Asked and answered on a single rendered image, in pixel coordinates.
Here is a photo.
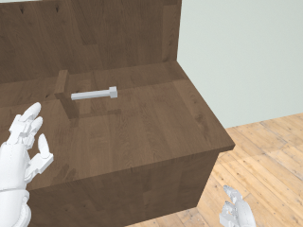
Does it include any right robot hand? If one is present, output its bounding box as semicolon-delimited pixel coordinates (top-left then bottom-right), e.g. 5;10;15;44
219;184;257;227

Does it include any tap lever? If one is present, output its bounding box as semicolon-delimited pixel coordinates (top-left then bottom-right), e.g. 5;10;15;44
71;86;117;100

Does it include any left robot forearm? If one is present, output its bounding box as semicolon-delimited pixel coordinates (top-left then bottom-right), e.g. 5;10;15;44
0;188;31;227

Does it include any left robot hand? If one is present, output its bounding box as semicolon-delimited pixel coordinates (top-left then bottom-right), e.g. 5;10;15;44
0;102;54;191

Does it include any counter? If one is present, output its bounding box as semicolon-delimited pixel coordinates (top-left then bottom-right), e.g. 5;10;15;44
0;0;236;227

